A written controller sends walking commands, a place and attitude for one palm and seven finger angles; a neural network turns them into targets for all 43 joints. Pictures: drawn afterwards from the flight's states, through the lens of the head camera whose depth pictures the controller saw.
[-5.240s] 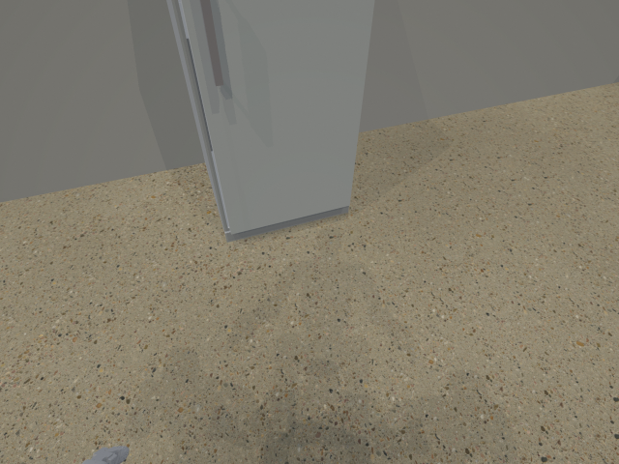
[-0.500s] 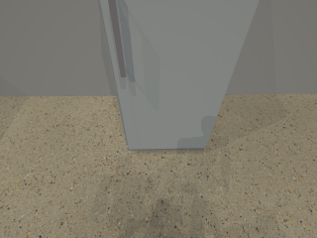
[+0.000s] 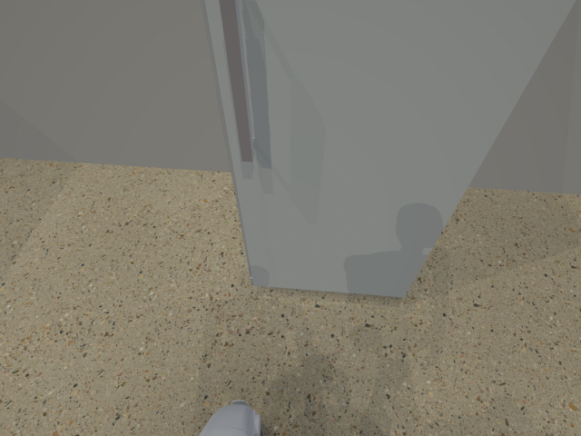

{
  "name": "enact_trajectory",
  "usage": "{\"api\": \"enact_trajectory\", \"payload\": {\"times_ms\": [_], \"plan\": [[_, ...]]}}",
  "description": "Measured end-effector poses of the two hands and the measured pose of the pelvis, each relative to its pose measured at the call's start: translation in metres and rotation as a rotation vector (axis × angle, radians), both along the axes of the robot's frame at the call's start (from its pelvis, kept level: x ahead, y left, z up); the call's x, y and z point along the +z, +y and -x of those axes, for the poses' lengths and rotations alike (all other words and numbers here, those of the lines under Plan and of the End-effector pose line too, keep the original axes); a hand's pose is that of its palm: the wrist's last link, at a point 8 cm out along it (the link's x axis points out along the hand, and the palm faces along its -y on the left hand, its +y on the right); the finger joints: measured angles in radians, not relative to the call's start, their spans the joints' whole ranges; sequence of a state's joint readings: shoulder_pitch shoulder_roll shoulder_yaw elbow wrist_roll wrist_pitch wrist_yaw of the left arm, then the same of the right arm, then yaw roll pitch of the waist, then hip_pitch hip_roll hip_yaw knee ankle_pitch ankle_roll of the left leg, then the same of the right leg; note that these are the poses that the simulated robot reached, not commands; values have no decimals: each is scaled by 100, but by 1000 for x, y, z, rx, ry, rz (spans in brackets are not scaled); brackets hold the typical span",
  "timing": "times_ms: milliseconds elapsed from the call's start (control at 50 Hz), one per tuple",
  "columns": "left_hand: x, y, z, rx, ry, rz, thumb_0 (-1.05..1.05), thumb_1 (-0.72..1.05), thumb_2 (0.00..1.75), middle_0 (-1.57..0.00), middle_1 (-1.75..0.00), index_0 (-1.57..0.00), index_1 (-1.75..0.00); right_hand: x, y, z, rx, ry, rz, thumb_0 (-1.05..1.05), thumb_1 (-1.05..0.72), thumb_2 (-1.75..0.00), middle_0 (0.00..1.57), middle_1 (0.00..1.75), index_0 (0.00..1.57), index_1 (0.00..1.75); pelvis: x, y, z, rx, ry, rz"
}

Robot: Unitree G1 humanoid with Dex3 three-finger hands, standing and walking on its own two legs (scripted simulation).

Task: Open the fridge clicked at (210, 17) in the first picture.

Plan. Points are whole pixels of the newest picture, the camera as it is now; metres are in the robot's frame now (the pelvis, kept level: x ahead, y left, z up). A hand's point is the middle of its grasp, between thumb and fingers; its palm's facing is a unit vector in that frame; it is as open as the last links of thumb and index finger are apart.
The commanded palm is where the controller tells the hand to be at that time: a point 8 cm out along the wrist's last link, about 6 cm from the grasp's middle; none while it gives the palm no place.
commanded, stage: take the last steps up to it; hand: left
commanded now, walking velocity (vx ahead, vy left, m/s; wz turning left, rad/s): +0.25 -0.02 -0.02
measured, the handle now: (241, 79) +0.63 +0.15 +0.15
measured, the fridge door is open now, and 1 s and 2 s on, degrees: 0 0 0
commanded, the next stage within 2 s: come to a stop and stand still in 0.24 s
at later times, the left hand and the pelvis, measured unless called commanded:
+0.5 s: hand (194, 352) +0.26 +0.20 -0.16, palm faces -0.02 -0.98 -0.21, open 7.4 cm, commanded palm none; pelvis +0.15 +0.02 +0.00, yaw -2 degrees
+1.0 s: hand (154, 416) +0.16 +0.25 -0.18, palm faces +0.04 -0.98 -0.19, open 7.3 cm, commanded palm none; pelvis +0.11 +0.06 +0.00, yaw -1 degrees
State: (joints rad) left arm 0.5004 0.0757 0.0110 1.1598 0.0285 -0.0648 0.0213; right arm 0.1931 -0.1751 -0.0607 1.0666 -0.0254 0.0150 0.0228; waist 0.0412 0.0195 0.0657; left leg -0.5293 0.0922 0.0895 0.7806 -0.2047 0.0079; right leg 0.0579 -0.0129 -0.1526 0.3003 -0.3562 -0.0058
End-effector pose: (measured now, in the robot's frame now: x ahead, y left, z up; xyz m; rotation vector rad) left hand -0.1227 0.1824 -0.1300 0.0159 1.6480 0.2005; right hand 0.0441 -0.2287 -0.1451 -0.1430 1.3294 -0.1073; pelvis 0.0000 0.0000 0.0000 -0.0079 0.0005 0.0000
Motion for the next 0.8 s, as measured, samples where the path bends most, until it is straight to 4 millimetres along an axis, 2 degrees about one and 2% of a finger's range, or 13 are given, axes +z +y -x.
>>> {"api": "enact_trajectory", "payload": {"times_ms": [60,100,160,200,260,340,420,480,540,600,680,800], "plan": [[-9,10,-11,17,54,24,1,91,90,-20,-30,-20,-30,-3,21,-56,35,-76,7,1,-91,-90,19,30,20,30,-10,14,-27,-5,7,6],[-18,21,-27,13,78,35,1,91,90,-20,-30,-20,-30,-5,34,-87,41,-140,18,1,-91,-90,19,30,20,30,-17,25,-44,-12,4,2],[-24,43,-72,-27,36,24,1,91,90,-20,-30,-20,-30,2,48,-110,13,-195,18,0,-91,-90,20,30,20,30,-14,34,-63,-40,-15,-3],[-25,58,-114,-61,-35,5,1,91,90,-20,-30,-20,-30,10,51,-117,-37,-218,27,-1,-92,-90,20,30,20,30,-8,38,-76,-52,-22,-7],[-23,77,-184,-108,-172,-26,1,91,90,-20,-30,-20,-30,22,42,-124,-72,-240,67,-3,-95,-89,20,30,21,30,0,41,-93,-58,-26,-9],[-14,88,-270,-140,-353,-58,1,91,90,-20,-30,-20,-30,25,35,-118,-76,-175,84,-3,-95,-89,20,30,21,30,5,41,-114,-56,-24,-13],[-3,83,-335,-176,-460,-74,0,91,90,-20,-30,-20,-30,17,34,-103,-94,-78,66,-2,-93,-90,20,30,20,30,6,36,-134,-48,-28,-18],[0,72,-367,-208,-489,-84,0,91,90,-20,-30,-20,-30,7,36,-91,-117,0,37,-1,-92,-90,20,30,20,30,3,28,-148,-42,-36,-22],[-4,59,-386,-237,-493,-96,0,91,90,-20,-30,-20,-30,-7,35,-82,-151,69,1,0,-91,-90,20,30,20,30,-5,16,-161,-48,-40,-38],[-7,46,-389,-260,-464,-98,0,91,90,-20,-30,-20,-30,-18,32,-78,-185,117,-25,0,-91,-90,20,30,20,30,-9,9,-164,-43,-32,-21],[-8,40,-376,-230,-441,-98,0,91,90,-20,-30,-20,-30,-20,28,-79,-165,153,-25,0,-91,-90,20,30,20,30,-9,9,-155,-21,-29,-20],[-10,63,-344,-176,-424,-120,-1,92,90,-21,-30,-20,-30,-14,24,-93,-108,90,13,0,-91,-90,20,30,20,30,-8,21,-132,-12,-21,-18]]}}
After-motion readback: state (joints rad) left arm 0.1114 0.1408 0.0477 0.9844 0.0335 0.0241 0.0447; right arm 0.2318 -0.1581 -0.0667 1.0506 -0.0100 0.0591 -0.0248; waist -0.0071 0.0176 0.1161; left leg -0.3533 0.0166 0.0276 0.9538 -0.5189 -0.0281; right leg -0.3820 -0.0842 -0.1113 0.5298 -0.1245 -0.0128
